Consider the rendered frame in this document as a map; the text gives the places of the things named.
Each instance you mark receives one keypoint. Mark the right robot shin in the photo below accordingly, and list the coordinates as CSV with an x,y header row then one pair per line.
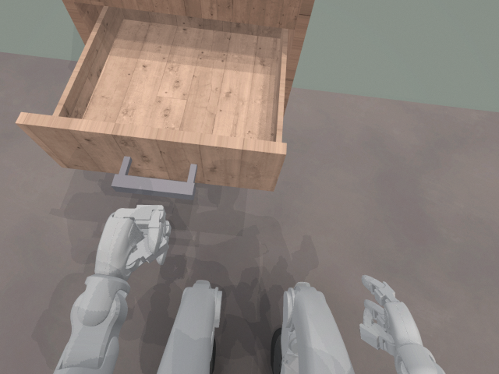
x,y
289,349

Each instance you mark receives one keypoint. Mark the handle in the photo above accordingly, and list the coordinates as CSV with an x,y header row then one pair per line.
x,y
153,186

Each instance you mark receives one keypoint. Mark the left robot hand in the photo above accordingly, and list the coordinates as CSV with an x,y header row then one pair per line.
x,y
144,227

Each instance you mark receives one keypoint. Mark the right robot thigh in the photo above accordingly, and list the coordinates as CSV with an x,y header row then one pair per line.
x,y
321,349

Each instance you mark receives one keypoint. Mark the right robot forearm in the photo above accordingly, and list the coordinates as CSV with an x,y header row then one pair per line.
x,y
415,359

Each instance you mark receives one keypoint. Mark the drawer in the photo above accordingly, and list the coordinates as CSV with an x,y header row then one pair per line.
x,y
170,91

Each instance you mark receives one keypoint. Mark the right robot hand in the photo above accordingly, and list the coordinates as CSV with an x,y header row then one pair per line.
x,y
395,325

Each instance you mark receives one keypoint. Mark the left robot forearm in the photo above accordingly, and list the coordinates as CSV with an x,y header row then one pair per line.
x,y
96,317

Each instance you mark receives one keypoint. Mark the cabinet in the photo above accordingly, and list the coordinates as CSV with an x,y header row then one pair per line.
x,y
293,15

